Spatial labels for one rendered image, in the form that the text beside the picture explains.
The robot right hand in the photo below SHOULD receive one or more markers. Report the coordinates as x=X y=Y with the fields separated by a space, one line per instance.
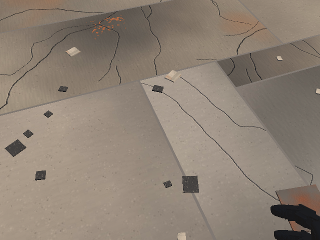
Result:
x=303 y=216

